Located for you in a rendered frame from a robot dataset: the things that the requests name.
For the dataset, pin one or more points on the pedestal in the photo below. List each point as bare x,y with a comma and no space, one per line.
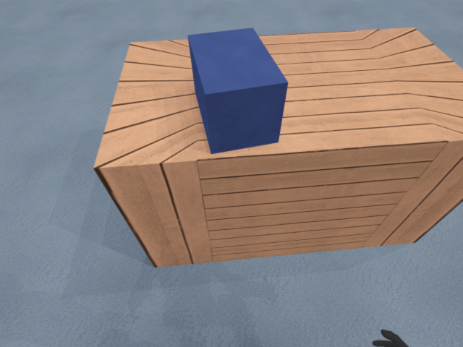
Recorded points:
370,151

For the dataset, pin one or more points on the right robot hand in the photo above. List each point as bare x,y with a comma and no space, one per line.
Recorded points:
396,341

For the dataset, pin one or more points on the carton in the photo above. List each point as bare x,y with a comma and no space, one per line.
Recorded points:
240,90

